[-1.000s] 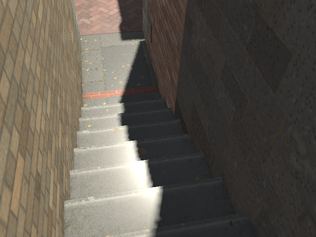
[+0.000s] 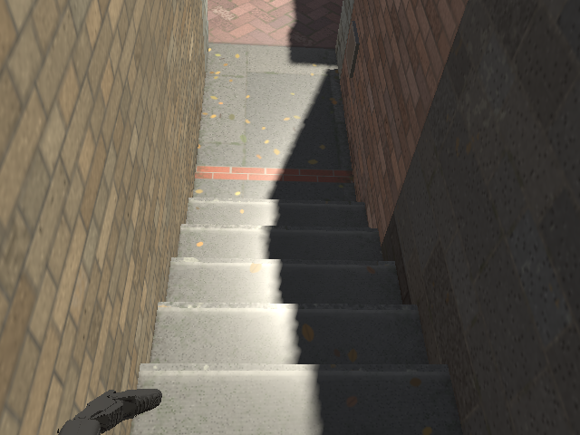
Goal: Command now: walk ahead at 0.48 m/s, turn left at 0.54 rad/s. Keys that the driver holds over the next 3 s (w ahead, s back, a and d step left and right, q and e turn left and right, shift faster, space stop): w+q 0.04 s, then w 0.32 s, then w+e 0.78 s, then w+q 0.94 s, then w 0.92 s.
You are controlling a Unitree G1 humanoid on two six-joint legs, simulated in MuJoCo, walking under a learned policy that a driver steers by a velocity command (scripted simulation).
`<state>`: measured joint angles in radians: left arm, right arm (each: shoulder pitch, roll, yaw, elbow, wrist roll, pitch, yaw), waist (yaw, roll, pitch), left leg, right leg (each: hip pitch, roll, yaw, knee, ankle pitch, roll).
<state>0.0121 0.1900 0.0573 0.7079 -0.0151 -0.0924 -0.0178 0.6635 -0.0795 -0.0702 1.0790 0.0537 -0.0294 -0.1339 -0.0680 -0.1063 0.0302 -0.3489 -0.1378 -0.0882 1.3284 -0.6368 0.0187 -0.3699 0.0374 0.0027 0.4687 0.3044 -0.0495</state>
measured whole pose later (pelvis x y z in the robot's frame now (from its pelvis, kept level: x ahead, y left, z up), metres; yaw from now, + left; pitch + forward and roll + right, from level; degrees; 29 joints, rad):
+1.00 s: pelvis +0.50 -0.09 -0.38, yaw -9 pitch +1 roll +3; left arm 0.10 0.29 0.09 0.78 -0.03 -0.02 -0.04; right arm 0.46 -0.27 -0.09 0.97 -0.01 -0.08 -0.06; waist -0.07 -0.02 0.02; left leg -0.28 0.29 0.03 1.61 -0.89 -0.13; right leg -0.43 -0.03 0.04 0.64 -0.20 -0.03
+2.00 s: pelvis +1.18 -0.23 -0.68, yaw +5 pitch +2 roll +3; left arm 0.12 0.25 0.05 0.71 0.03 -0.14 0.01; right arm 0.48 -0.24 -0.06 0.92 0.05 -0.05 -0.02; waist -0.07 -0.02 -0.02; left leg -0.21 -0.29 -0.23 1.43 -0.85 0.09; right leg -0.31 0.00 0.08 0.39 0.00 -0.03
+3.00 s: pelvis +1.76 -0.20 -0.97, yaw +13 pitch +2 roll +4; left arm 0.10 0.26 0.06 0.80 0.01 -0.07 -0.04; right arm 0.51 -0.25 -0.05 0.94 0.02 -0.04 -0.06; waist -0.04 -0.08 -0.02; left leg -0.22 -0.03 -0.01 1.12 -0.86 -0.01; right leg -0.40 -0.04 0.05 0.40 0.35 -0.06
